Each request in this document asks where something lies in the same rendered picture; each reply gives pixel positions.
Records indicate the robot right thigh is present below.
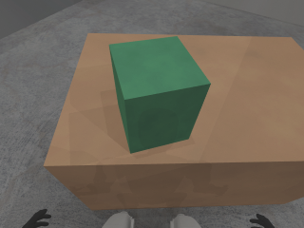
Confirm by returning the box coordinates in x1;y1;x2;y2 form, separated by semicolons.
170;216;201;228

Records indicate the pedestal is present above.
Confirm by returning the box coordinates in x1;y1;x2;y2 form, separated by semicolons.
43;33;304;211

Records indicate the left robot hand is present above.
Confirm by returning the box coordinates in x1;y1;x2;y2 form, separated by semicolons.
22;208;51;228

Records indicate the robot left thigh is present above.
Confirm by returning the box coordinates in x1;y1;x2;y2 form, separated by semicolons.
102;213;135;228

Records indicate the carton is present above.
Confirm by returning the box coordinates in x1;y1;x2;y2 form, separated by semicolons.
109;36;211;154

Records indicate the robot thigh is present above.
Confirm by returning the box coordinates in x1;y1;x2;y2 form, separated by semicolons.
102;213;135;228
170;216;201;228

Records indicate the right robot hand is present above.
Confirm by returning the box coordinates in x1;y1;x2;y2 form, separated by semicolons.
249;214;275;228

